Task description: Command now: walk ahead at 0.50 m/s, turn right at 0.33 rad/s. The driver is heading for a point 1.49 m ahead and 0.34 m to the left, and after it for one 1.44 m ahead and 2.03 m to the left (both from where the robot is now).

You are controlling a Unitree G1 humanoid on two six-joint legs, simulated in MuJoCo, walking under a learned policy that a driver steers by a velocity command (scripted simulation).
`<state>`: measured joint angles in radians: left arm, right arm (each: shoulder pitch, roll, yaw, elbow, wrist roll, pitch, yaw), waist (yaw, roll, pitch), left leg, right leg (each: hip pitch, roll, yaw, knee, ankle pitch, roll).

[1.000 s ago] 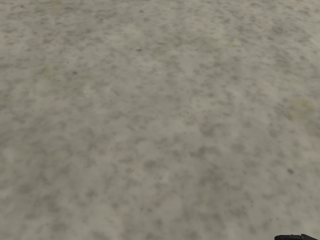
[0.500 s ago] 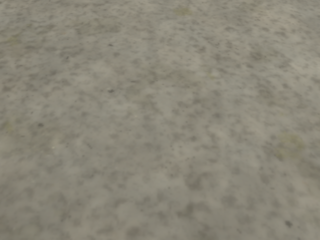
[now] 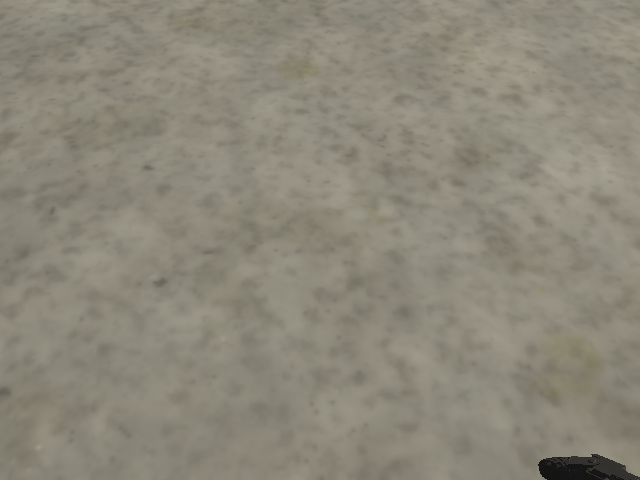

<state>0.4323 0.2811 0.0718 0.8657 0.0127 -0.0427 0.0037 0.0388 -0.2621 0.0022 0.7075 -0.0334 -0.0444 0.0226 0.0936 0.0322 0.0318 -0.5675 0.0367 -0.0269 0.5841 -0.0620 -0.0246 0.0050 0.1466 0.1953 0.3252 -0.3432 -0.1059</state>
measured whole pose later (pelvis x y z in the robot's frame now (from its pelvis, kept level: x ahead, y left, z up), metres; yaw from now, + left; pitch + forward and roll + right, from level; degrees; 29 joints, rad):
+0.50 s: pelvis +0.20 +0.02 +0.00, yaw +9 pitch +1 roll +1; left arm 0.08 0.24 0.00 0.75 0.01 -0.01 0.02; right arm 0.37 -0.27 -0.06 0.86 -0.01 0.00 0.00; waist -0.07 -0.02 0.05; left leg -0.19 -0.13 -0.16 0.45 -0.26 0.06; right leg -0.44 0.03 0.05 0.64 -0.23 0.01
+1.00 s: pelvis +0.20 +0.03 -0.01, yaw +27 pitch -1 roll -1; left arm 0.22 0.30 0.05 0.77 0.03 0.03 0.01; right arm 0.17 -0.28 -0.05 0.73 -0.01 0.07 0.04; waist 0.02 -0.03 0.06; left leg -0.24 -0.03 0.02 0.57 -0.30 0.05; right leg -0.33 -0.10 -0.17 0.62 -0.31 0.01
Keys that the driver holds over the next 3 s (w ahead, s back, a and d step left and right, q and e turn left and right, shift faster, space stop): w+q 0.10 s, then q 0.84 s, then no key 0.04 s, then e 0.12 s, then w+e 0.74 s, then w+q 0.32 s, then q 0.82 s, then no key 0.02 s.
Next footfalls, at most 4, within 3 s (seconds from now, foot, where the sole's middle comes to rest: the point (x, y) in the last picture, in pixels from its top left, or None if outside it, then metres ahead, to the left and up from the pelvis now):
0.06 left None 0.20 0.11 -0.77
0.54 right None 0.33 -0.06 -0.77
0.98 left None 0.18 0.12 -0.77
1.62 right None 0.44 -0.05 -0.77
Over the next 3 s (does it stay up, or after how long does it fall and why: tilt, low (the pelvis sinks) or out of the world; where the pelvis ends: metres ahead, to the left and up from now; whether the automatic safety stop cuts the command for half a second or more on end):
stays up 0.83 0.01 0.01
